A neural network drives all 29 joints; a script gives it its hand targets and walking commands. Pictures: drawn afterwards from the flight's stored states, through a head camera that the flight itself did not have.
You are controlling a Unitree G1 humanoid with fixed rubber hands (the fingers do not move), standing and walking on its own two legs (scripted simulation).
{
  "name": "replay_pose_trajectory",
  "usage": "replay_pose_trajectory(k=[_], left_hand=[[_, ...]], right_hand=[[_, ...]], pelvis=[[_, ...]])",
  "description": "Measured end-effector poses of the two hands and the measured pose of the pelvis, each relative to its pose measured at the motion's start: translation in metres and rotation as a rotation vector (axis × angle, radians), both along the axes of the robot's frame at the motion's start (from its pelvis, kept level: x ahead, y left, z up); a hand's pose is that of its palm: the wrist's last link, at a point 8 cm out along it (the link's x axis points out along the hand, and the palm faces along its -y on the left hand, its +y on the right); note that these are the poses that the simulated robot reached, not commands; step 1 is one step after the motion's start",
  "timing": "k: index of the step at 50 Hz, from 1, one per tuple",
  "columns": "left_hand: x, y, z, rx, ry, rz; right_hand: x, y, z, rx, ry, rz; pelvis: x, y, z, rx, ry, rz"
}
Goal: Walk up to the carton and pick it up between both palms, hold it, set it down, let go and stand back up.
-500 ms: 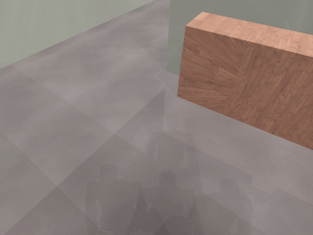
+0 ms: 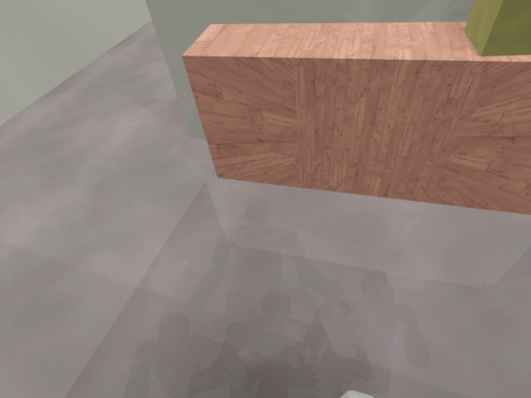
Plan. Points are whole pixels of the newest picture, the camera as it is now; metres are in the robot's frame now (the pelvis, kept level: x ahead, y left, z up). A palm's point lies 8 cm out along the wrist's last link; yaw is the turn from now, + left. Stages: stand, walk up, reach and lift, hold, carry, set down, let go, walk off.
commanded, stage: walk up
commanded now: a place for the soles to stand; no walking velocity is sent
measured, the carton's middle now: (524, 0) +1.21 -0.70 +0.07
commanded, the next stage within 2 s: none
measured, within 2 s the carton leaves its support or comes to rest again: neither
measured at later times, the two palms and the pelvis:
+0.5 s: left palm (187, 263) +0.37 +0.22 -0.08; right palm (488, 327) +0.25 -0.30 -0.06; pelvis +0.26 -0.03 +0.04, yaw -17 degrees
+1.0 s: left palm (283, 173) +0.62 +0.03 -0.08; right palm out of the picture +0.39 -0.44 -0.09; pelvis +0.46 -0.19 +0.03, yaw -30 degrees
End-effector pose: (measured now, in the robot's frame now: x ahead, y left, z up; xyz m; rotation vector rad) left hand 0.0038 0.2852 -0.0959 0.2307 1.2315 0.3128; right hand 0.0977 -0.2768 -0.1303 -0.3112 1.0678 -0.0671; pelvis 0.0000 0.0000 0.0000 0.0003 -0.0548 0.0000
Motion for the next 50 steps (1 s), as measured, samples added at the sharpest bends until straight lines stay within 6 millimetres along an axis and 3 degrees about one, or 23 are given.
replay_pose_trajectory(k=[6,10,14,19,22,26,29,32,37,40,42,45,50], left_hand=[[0.004,-0.040,0.013,-0.055,0.146,-0.023],[0.038,-0.057,0.018,-0.105,0.185,-0.078],[0.109,-0.057,0.015,-0.117,0.145,-0.151],[0.227,-0.043,-0.003,-0.087,0.056,-0.278],[0.299,-0.051,0.000,-0.081,0.008,-0.376],[0.393,-0.075,0.017,-0.093,-0.065,-0.514],[0.455,-0.103,0.022,-0.119,-0.128,-0.579],[0.499,-0.143,0.019,-0.167,-0.159,-0.619],[0.552,-0.229,0.010,-0.262,-0.161,-0.708],[0.584,-0.274,0.003,-0.265,-0.157,-0.767],[0.605,-0.293,-0.003,-0.239,-0.165,-0.769],[0.620,-0.295,-0.007,-0.175,-0.149,-0.711],[0.620,-0.258,0.018,-0.044,-0.073,-0.573]], right_hand=[[0.074,0.015,0.049,0.074,-0.116,0.031],[0.118,0.005,0.072,0.062,-0.179,-0.006],[0.163,-0.002,0.079,0.046,-0.242,-0.066],[0.202,-0.006,0.065,-0.003,-0.265,-0.169],[0.191,-0.013,0.063,-0.034,-0.215,-0.262],[0.145,-0.026,0.074,-0.072,-0.082,-0.424],[0.111,-0.027,0.080,-0.077,0.045,-0.499],[0.095,-0.024,0.080,-0.054,0.147,-0.546],[0.118,-0.033,0.065,0.011,0.193,-0.579],[0.144,-0.055,0.045,0.036,0.193,-0.592],[0.162,-0.077,0.028,0.045,0.205,-0.587],[0.200,-0.109,0.016,0.064,0.184,-0.579],[0.289,-0.161,0.038,0.054,0.021,-0.525]], pelvis=[[0.051,-0.024,0.031,0.008,0.008,-0.055],[0.091,-0.029,0.041,0.019,0.017,-0.116],[0.137,-0.026,0.039,0.011,0.033,-0.159],[0.202,-0.022,0.020,0.026,0.039,-0.209],[0.230,-0.023,0.023,0.017,0.028,-0.263],[0.266,-0.035,0.040,-0.024,0.020,-0.310],[0.290,-0.049,0.046,-0.026,0.015,-0.333],[0.314,-0.065,0.046,-0.019,0.014,-0.359],[0.355,-0.096,0.038,0.014,0.020,-0.417],[0.384,-0.122,0.026,0.031,0.024,-0.440],[0.404,-0.142,0.015,0.024,0.033,-0.459],[0.424,-0.164,0.008,0.018,0.024,-0.496],[0.460,-0.188,0.028,0.029,0.006,-0.515]])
